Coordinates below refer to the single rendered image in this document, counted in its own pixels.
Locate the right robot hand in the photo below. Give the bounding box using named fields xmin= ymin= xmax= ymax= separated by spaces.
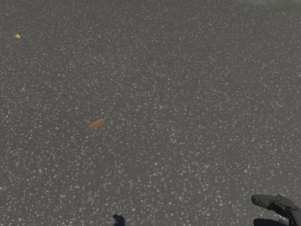
xmin=251 ymin=194 xmax=301 ymax=226

